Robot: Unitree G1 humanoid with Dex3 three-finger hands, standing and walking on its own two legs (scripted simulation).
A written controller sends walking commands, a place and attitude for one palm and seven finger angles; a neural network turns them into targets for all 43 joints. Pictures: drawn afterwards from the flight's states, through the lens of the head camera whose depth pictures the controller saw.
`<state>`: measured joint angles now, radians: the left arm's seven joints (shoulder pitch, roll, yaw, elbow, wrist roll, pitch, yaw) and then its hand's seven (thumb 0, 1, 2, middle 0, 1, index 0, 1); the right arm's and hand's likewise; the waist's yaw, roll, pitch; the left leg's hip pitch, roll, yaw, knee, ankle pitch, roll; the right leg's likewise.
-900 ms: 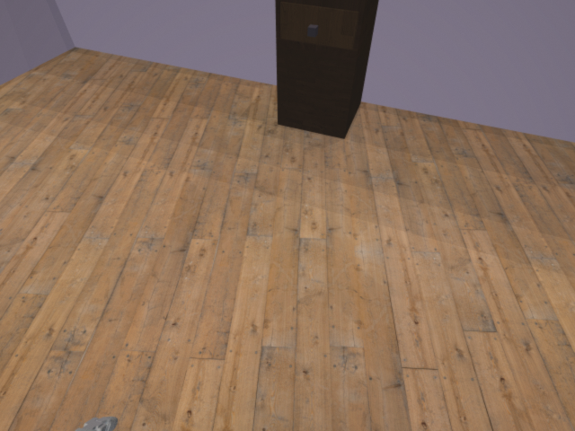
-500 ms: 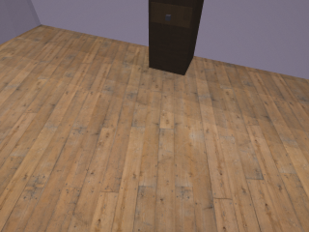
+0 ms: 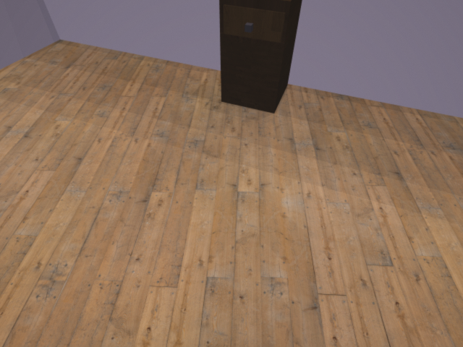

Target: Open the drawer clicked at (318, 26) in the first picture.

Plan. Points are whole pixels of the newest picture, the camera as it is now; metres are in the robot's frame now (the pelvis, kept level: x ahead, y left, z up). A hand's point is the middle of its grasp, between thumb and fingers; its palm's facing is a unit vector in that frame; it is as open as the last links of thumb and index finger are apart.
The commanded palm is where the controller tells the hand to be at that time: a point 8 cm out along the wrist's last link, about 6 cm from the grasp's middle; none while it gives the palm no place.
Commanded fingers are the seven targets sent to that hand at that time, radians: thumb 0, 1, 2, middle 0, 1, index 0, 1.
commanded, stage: look at it before walking up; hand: left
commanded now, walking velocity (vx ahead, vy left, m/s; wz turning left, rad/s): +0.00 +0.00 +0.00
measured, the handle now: (250, 26) +1.88 -0.01 -0.16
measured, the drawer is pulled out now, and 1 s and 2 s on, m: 0.00 0.00 0.00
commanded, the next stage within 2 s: walk to a spot facing it in 0.54 s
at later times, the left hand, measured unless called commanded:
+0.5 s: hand out of the picture +0.07 +0.25 -0.15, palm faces -0.02 -0.94 -0.33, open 7.4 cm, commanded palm none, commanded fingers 0.00 0.90 0.90 -0.20 -0.30 -0.20 -0.30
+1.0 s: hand out of the picture +0.03 +0.21 -0.19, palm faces +0.02 -0.99 -0.15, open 7.4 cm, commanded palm none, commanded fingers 0.00 0.90 0.90 -0.20 -0.30 -0.20 -0.30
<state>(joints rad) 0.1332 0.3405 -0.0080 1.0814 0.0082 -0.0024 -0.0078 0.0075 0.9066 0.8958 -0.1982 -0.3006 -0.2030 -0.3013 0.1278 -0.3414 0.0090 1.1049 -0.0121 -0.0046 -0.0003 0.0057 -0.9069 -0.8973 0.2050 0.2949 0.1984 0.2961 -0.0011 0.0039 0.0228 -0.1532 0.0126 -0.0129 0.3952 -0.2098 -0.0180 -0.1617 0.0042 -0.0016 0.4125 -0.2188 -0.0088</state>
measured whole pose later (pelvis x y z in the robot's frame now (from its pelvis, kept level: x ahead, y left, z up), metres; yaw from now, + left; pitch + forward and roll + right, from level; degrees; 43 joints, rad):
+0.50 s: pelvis +0.00 +0.00 +0.00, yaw +0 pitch -2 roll +0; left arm 0.14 0.34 -0.01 1.09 0.01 0.00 -0.01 0.01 0.91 0.90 -0.20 -0.30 -0.20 -0.30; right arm 0.12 -0.34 0.01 1.11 -0.01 -0.01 0.00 0.01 -0.91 -0.90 0.21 0.29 0.20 0.30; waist 0.00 0.00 0.03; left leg -0.15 0.01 -0.02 0.38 -0.20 -0.02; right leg -0.15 0.00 0.00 0.39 -0.21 -0.01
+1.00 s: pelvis +0.07 +0.03 -0.01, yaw +0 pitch +0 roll -1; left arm 0.37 0.20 0.02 1.12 0.02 0.02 -0.02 0.01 0.91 0.90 -0.20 -0.30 -0.20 -0.30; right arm 0.36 -0.18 0.00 1.11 -0.03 -0.04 0.00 0.00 -0.91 -0.90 0.20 0.29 0.20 0.30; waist -0.01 -0.04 -0.02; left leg -0.16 0.01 0.07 0.55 -0.39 0.03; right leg -0.27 -0.02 -0.03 0.82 -0.46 -0.02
